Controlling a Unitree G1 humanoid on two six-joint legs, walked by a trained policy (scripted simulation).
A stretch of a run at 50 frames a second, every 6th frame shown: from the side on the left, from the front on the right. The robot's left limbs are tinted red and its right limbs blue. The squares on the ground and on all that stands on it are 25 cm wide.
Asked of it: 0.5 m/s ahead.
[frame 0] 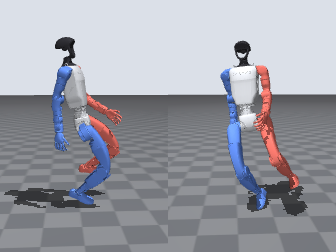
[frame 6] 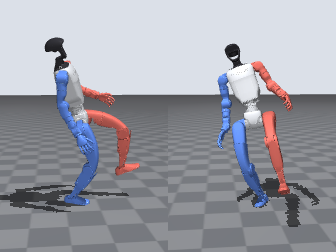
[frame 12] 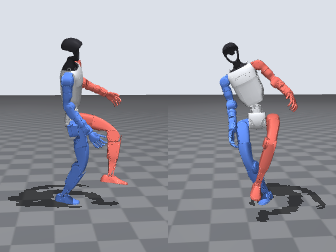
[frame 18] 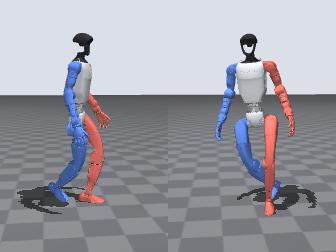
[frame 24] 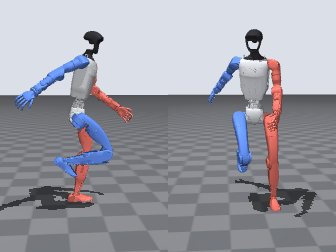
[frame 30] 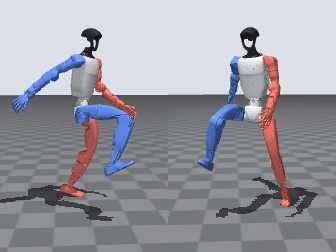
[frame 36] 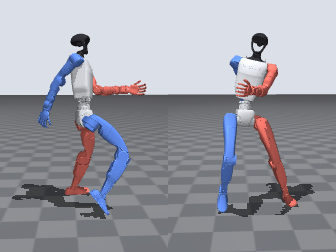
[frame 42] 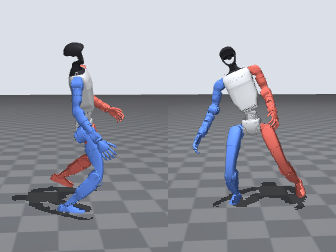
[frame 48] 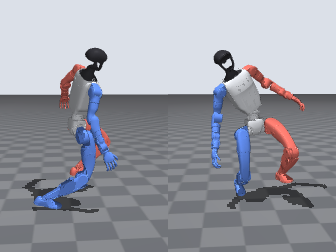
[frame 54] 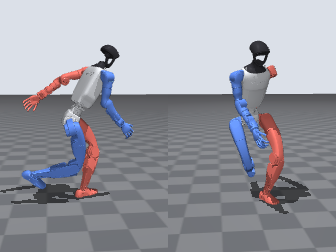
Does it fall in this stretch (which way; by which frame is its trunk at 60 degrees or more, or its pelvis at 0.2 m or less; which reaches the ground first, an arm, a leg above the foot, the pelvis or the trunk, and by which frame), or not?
no
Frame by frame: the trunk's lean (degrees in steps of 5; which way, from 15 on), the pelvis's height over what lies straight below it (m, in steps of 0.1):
0: 15 backward, 0.7
6: 30 backward and to its right, 0.7
12: 25 to its right, 0.7
18: 5, 0.8
24: 15 forward, 0.8
30: 10, 0.8
36: 15 to its left, 0.8
42: 25 to its right, 0.7
48: 35 to its right, 0.7
54: 30 forward, 0.7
